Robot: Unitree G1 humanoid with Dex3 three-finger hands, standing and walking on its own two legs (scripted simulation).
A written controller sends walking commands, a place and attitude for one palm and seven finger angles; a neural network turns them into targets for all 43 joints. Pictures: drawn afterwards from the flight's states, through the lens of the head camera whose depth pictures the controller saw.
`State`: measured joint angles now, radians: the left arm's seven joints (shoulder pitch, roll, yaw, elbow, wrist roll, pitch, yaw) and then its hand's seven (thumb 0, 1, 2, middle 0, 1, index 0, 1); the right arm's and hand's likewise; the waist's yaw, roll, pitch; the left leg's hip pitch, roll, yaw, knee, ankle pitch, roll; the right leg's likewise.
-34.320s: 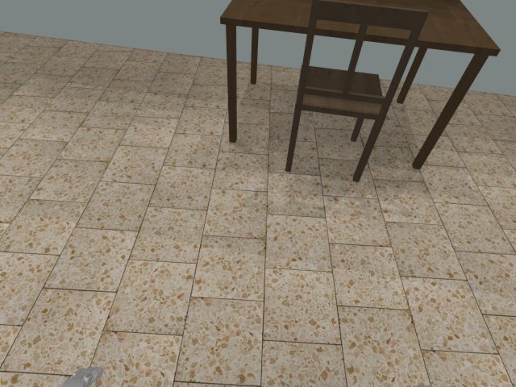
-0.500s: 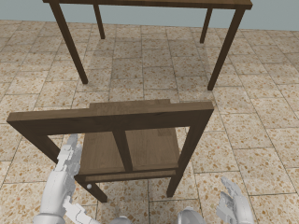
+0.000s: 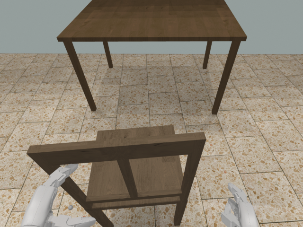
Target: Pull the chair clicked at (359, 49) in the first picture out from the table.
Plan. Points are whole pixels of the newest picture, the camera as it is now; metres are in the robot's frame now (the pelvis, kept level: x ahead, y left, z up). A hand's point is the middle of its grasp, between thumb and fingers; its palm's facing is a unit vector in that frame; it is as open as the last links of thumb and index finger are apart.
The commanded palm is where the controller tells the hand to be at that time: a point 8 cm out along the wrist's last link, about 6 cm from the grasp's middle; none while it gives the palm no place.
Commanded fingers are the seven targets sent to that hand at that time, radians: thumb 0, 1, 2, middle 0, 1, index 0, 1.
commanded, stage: draw the hand back to the body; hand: left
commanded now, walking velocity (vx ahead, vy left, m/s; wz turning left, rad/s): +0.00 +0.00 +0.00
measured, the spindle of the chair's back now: (129, 179) +0.28 +0.10 -0.09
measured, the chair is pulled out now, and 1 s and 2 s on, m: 0.73 0.73 0.73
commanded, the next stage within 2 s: step back with the hand held close in 0.76 s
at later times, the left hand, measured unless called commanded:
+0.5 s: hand out of the picture +0.18 +0.27 +0.23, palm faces +0.58 -0.66 -0.48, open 7.1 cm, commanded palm +0.13 +0.30 +0.20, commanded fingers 0.00 0.90 0.90 -0.20 -0.30 -0.20 -0.30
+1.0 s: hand out of the picture +0.18 +0.28 +0.19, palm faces +0.51 -0.74 -0.44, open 7.4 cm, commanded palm +0.11 +0.30 +0.20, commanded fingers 0.00 0.90 0.90 -0.20 -0.30 -0.20 -0.30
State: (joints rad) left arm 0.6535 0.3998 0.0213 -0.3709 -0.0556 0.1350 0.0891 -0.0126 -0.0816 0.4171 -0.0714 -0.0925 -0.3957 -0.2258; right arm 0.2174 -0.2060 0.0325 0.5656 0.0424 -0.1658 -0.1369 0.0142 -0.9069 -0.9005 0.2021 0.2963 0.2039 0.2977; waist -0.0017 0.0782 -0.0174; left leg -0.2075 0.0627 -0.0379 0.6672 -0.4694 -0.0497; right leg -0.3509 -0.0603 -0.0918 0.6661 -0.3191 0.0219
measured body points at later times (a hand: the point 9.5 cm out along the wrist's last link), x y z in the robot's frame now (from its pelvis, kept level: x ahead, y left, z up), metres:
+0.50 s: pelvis -0.01 -0.01 +0.01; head -0.02 -0.06 +0.46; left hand +0.14 +0.30 +0.25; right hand +0.20 -0.22 -0.08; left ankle -0.07 +0.15 -0.72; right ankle +0.02 -0.14 -0.72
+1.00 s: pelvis -0.04 +0.01 +0.02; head -0.04 -0.03 +0.46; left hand +0.14 +0.32 +0.22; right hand +0.14 -0.23 -0.08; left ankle -0.07 +0.15 -0.72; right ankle +0.02 -0.14 -0.72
